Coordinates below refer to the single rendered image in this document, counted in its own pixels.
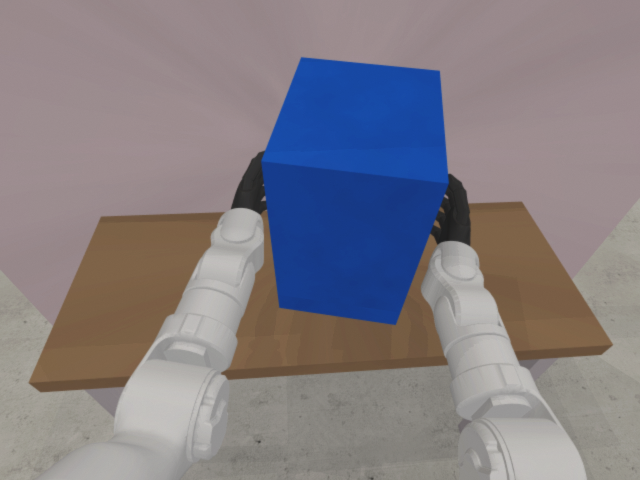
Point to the left robot hand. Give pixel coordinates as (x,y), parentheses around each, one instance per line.
(251,191)

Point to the right robot hand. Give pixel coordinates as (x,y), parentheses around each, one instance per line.
(455,221)

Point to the carton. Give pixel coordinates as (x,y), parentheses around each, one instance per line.
(354,173)

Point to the robot left upper arm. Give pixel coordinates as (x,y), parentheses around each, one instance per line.
(172,415)

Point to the robot right upper arm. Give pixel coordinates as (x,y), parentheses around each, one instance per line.
(517,449)

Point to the table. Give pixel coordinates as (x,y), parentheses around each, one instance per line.
(136,268)

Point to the left robot forearm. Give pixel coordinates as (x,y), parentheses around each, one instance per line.
(202,331)

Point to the right robot forearm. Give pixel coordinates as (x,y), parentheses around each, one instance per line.
(488,381)

